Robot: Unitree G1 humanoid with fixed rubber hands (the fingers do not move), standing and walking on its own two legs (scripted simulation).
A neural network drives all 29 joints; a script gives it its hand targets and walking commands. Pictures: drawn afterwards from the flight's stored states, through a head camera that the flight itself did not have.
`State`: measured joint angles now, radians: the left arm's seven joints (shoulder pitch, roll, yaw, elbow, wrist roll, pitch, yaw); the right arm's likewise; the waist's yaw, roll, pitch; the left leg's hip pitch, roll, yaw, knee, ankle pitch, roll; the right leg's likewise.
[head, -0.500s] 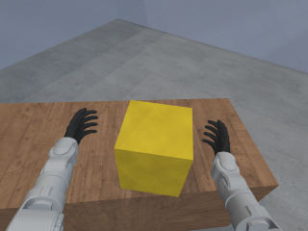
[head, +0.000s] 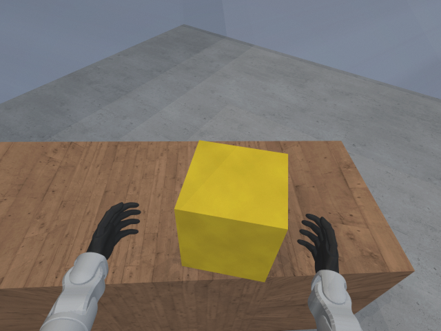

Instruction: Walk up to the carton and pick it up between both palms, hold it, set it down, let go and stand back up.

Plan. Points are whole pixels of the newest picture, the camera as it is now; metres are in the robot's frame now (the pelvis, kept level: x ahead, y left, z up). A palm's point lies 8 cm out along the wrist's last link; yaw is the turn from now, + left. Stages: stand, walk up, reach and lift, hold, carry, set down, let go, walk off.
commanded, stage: set down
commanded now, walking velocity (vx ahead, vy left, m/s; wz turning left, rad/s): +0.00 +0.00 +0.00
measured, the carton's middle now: (232, 212) +0.40 +0.00 -0.07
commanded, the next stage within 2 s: let go in 1.96 s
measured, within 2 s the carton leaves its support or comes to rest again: neither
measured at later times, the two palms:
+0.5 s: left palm (98, 286) +0.21 +0.24 -0.04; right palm (326, 297) +0.20 -0.17 -0.04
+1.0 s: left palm (108, 295) +0.20 +0.23 -0.05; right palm (341, 306) +0.19 -0.20 -0.05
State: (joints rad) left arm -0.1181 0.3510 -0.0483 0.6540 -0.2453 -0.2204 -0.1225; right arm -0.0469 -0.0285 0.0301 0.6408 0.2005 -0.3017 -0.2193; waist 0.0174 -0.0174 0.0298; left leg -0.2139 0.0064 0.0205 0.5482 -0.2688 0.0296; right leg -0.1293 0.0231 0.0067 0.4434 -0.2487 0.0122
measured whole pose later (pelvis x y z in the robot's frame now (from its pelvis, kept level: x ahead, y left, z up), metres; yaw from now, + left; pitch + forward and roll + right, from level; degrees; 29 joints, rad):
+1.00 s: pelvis +0.03 -0.01 +0.00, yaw -1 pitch -7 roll -1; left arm 0.18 0.29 -0.05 0.62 -0.14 -0.22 -0.09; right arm 0.18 -0.07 0.01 0.75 0.10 -0.40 -0.09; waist 0.03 -0.02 0.06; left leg -0.07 0.01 0.03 0.47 -0.28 0.02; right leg -0.01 0.02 0.02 0.41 -0.27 0.00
